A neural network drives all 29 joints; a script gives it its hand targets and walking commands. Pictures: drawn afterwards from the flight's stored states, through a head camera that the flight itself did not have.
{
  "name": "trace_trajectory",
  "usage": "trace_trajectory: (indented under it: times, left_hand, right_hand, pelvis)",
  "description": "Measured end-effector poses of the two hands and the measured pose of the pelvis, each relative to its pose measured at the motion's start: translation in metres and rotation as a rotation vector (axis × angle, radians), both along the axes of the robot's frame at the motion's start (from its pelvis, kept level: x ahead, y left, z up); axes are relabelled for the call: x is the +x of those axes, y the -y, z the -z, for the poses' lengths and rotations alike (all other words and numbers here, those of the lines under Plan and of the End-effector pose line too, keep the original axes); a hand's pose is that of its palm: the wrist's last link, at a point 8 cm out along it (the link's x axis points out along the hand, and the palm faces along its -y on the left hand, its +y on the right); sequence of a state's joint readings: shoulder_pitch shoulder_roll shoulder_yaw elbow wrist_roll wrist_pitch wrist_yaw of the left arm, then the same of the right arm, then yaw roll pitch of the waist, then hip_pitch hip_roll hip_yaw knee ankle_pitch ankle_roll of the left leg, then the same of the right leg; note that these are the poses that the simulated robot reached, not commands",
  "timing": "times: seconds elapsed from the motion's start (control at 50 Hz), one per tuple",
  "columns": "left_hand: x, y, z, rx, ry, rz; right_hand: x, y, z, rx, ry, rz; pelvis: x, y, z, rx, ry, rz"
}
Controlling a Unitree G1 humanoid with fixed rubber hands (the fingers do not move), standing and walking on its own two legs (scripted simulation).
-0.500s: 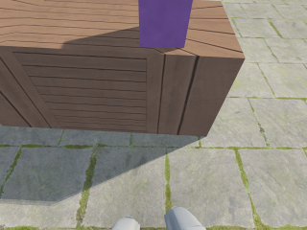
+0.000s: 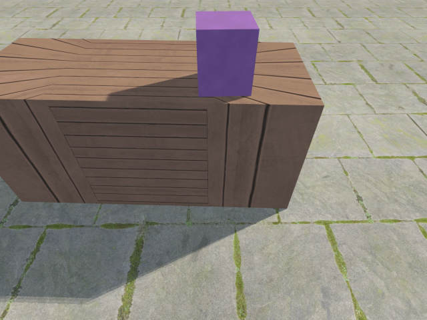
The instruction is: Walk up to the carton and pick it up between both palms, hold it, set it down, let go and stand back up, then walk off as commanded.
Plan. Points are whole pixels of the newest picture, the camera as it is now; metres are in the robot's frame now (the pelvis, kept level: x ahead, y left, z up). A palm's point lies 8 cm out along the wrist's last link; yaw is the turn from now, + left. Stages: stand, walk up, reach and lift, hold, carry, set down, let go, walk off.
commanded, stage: walk off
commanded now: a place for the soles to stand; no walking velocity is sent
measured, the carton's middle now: (224, 54) +1.05 +0.02 +0.05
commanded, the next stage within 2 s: stand in 1.94 s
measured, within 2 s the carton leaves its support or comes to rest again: neither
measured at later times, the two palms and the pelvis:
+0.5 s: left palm out of the picture -0.05 +0.31 -0.12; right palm out of the picture +0.05 -0.31 -0.12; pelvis -0.04 -0.01 -0.01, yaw +1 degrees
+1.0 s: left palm out of the picture -0.01 +0.29 -0.11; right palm out of the picture -0.02 -0.37 -0.14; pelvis -0.04 -0.04 -0.02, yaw +2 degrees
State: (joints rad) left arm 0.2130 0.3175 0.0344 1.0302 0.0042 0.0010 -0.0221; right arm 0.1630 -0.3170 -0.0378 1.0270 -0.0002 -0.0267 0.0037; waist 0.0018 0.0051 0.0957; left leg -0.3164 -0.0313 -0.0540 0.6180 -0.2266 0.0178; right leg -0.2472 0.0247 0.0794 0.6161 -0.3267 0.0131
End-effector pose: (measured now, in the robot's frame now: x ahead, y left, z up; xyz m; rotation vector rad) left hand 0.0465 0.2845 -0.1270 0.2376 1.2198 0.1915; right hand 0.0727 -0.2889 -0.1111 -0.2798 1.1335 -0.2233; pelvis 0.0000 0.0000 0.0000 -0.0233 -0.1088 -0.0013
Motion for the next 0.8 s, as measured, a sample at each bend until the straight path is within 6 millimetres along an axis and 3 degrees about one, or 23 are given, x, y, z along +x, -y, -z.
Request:
trace_trajectory:
  times: [0.24,0.36,0.42,0.58,0.68,0.8]
  left_hand:
    - [-0.010,-0.016,-0.014,0.027,-0.006,-0.024]
    - [-0.027,-0.024,-0.013,0.047,-0.012,-0.037]
    - [-0.047,-0.028,-0.010,0.067,-0.030,-0.053]
    - [-0.131,-0.020,0.003,0.100,-0.136,-0.162]
    - [-0.136,-0.020,0.018,0.077,-0.129,-0.165]
    - [-0.113,-0.016,0.014,0.063,-0.076,-0.107]
  right_hand:
    - [-0.019,0.004,-0.010,-0.012,-0.007,0.026]
    - [-0.028,0.008,-0.005,-0.023,-0.026,0.011]
    - [-0.027,0.014,0.002,-0.029,-0.021,-0.005]
    - [-0.016,0.026,0.015,-0.038,0.009,-0.076]
    - [-0.056,0.031,0.016,-0.077,-0.043,-0.064]
    - [-0.105,0.040,0.010,-0.094,-0.134,-0.019]
  pelvis:
    - [-0.015,-0.006,-0.010,0.016,0.005,0.002]
    - [-0.027,-0.005,-0.005,0.026,0.011,-0.005]
    - [-0.033,0.000,0.002,0.038,0.024,-0.005]
    - [-0.052,0.009,0.018,0.029,0.038,-0.036]
    - [-0.056,0.004,0.025,0.027,0.012,-0.073]
    - [-0.059,0.014,0.018,0.043,0.023,-0.068]
